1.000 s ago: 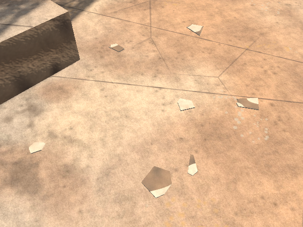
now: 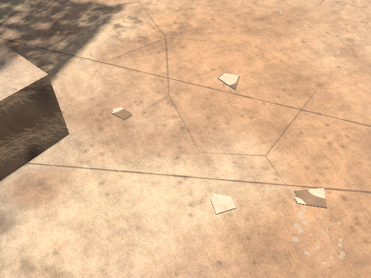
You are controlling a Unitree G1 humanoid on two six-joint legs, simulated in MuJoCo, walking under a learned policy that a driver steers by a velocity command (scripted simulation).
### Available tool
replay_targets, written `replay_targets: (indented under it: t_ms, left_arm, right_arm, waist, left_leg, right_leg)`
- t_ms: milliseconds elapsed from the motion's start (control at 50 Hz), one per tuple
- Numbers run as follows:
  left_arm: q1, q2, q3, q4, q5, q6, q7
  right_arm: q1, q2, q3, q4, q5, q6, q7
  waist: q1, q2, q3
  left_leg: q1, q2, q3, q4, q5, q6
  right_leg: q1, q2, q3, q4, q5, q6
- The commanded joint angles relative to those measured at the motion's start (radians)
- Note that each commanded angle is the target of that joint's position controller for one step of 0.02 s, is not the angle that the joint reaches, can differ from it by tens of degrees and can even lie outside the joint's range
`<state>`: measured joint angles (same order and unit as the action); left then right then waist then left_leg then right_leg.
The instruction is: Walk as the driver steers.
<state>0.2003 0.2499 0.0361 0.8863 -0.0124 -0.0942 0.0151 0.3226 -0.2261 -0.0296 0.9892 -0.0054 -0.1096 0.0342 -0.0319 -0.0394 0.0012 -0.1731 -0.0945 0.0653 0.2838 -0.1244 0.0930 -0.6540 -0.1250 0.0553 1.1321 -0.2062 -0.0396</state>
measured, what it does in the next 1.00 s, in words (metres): walks ahead: right foot, then left foot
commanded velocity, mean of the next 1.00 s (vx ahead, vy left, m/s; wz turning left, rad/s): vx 0.50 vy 0.00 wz -0.15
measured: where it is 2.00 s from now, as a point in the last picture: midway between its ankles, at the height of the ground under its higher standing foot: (241, 168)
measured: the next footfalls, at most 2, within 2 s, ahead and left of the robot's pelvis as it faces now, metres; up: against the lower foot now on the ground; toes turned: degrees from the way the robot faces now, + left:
right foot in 0.30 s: +0.33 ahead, -0.17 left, +0.00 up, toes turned -2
left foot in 0.84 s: +0.64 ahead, +0.07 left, +0.00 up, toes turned -5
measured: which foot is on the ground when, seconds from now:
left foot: down 0.00-0.32, up 0.34-0.82, down 0.84-1.00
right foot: up 0.00-0.28, down 0.30-0.84, up 0.86-1.00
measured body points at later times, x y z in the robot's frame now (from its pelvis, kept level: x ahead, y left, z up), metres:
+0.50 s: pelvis +0.27 -0.08 +0.00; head +0.29 -0.10 +0.45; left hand +0.33 +0.18 -0.12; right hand +0.37 -0.35 -0.14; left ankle +0.29 +0.08 -0.66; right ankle +0.29 -0.16 -0.74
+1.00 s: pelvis +0.54 -0.03 +0.00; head +0.56 -0.02 +0.44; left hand +0.64 +0.24 -0.14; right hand +0.60 -0.31 -0.12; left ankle +0.60 +0.07 -0.74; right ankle +0.46 -0.16 -0.65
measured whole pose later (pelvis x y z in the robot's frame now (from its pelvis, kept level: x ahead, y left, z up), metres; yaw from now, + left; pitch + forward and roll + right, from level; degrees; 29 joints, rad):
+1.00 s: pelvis +0.54 -0.03 +0.00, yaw -10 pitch +2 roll +1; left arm 0.30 0.28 0.08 0.88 -0.03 -0.06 0.02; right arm 0.18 -0.24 -0.06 0.89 -0.01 -0.12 0.01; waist 0.00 -0.05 0.01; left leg -0.29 0.00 0.10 0.42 -0.16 0.03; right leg -0.50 -0.06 0.05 1.18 -0.34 -0.05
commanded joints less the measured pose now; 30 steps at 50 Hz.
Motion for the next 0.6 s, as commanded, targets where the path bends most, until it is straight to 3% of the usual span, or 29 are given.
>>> replay_targets:
  t_ms: [20, 100, 200, 240, 260, 280, 300, 320, 340, 360, 380, 400, 440, 480, 520, 600]
  left_arm:
    - [0.033, 0.043, 0.012, -0.042, 0.012, 0.005, 0.006]
    - [-0.127, 0.028, 0.006, -0.083, 0.003, -0.006, -0.005]
    - [-0.249, 0.044, 0.003, -0.132, -0.01, -0.015, -0.035]
    - [-0.224, 0.066, 0.01, -0.138, -0.01, -0.024, -0.045]
    - [-0.167, 0.085, 0.02, -0.126, -0.009, -0.028, -0.047]
    - [-0.036, 0.121, 0.042, -0.086, -0.007, -0.031, -0.044]
    - [0.17, 0.195, 0.07, -0.035, 0.0, -0.033, -0.036]
    - [0.297, 0.31, 0.098, -0.01, 0.014, -0.023, -0.034]
    - [0.312, 0.225, 0.075, -0.005, 0.012, -0.023, -0.038]
    - [0.214, 0.165, 0.054, -0.022, 0.007, -0.025, -0.038]
    - [0.115, 0.127, 0.04, -0.047, 0.005, -0.022, -0.039]
    - [0.049, 0.095, 0.03, -0.057, 0.008, -0.021, -0.044]
    - [0.021, 0.065, 0.021, -0.046, 0.017, -0.024, -0.052]
    - [0.061, 0.087, 0.028, -0.019, 0.017, -0.03, -0.05]
    - [0.099, 0.11, 0.034, 0.001, 0.018, -0.029, -0.038]
    - [0.167, 0.116, 0.033, 0.026, 0.007, -0.015, -0.019]
  right_arm:
    - [-0.041, -0.134, -0.022, -0.056, 0.002, -0.017, -0.019]
    - [0.038, -0.161, -0.027, -0.039, 0.018, -0.004, -0.033]
    - [0.112, -0.17, -0.032, -0.005, 0.026, 0.017, -0.035]
    - [0.102, -0.183, -0.038, -0.003, 0.027, 0.027, -0.038]
    - [0.082, -0.19, -0.039, -0.008, 0.026, 0.033, -0.038]
    - [0.065, -0.176, -0.034, -0.014, 0.022, 0.038, -0.038]
    - [0.054, -0.136, -0.016, -0.037, 0.007, 0.038, -0.038]
    - [0.155, -0.019, 0.02, -0.055, 0.003, 0.015, -0.029]
    - [0.154, -0.065, 0.012, -0.038, 0.021, -0.012, -0.023]
    - [0.062, -0.158, -0.013, -0.064, 0.047, -0.026, -0.02]
    - [-0.002, -0.163, -0.016, -0.08, 0.048, -0.027, -0.024]
    - [-0.035, -0.149, -0.019, -0.085, 0.034, -0.02, -0.03]
    - [-0.007, -0.109, -0.024, -0.077, 0.022, 0.01, -0.036]
    - [0.001, -0.086, -0.024, -0.078, 0.018, 0.027, -0.039]
    - [-0.068, -0.09, -0.028, -0.105, 0.012, 0.031, -0.042]
    - [-0.237, -0.073, -0.027, -0.161, 0.007, 0.02, -0.036]
  waist:
    - [0.047, 0.073, 0.054]
    - [-0.012, 0.077, 0.054]
    - [-0.048, 0.093, 0.08]
    - [-0.021, 0.108, 0.066]
    - [0.018, 0.117, 0.036]
    - [0.084, 0.108, -0.039]
    - [0.161, 0.047, -0.186]
    - [0.142, -0.207, -0.326]
    - [0.151, -0.214, -0.384]
    - [0.129, -0.143, -0.229]
    - [0.098, -0.071, -0.147]
    - [0.07, -0.02, -0.08]
    - [0.02, -0.047, -0.038]
    - [0.006, -0.036, -0.019]
    - [0.015, -0.017, 0.006]
    - [0.055, -0.016, 0.038]
  left_leg:
    - [-0.101, 0.283, -0.212, -0.203, 0.068, 0.173]
    - [-0.02, 0.265, -0.161, -0.184, 0.082, 0.126]
    - [0.142, 0.328, -0.181, -0.111, 0.056, 0.112]
    - [0.185, 0.351, -0.194, -0.055, 0.108, 0.096]
    - [0.186, 0.343, -0.183, 0.01, 0.227, 0.082]
    - [0.165, 0.294, -0.142, 0.165, 0.387, 0.059]
    - [0.014, 0.233, -0.084, 0.445, 0.34, 0.023]
    - [-0.412, 0.061, -0.013, 0.848, -0.061, -0.058]
    - [-0.553, 0.05, -0.168, 1.009, -0.422, -0.047]
    - [-0.636, 0.115, -0.181, 1.062, -0.36, -0.024]
    - [-0.611, 0.172, -0.152, 1.029, -0.26, -0.019]
    - [-0.571, 0.204, -0.136, 0.962, -0.189, -0.025]
    - [-0.461, 0.237, -0.131, 0.876, -0.114, -0.036]
    - [-0.464, 0.238, -0.118, 0.835, -0.068, -0.051]
    - [-0.533, 0.242, -0.118, 0.742, 0.01, -0.065]
    - [-0.542, 0.217, -0.103, 0.481, 0.181, -0.081]
  right_leg:
    - [-0.022, -0.043, 0.003, -0.148, 0.158, 0.027]
    - [0.013, 0.004, -0.036, -0.43, 0.306, 0.035]
    - [0.009, 0.032, -0.042, -0.578, 0.219, 0.015]
    - [0.067, 0.049, -0.052, -0.619, 0.139, -0.013]
    - [0.158, 0.073, -0.074, -0.64, 0.112, -0.031]
    - [0.33, 0.106, -0.098, -0.662, 0.106, -0.056]
    - [0.627, 0.004, 0.015, -0.636, 0.128, -0.115]
    - [1.026, -0.242, 0.452, -0.701, 0.024, -0.273]
    - [1.059, -0.287, 0.69, -0.831, -0.064, -0.305]
    - [0.93, -0.254, 0.544, -0.838, -0.067, -0.245]
    - [0.783, -0.21, 0.394, -0.857, 0.007, -0.21]
    - [0.651, -0.164, 0.295, -0.897, 0.074, -0.192]
    - [0.512, -0.102, 0.177, -0.959, 0.148, -0.169]
    - [0.484, -0.088, 0.115, -0.985, 0.256, -0.185]
    - [0.507, -0.091, 0.085, -0.998, 0.321, -0.191]
    - [0.528, -0.064, 0.057, -1.013, 0.293, -0.171]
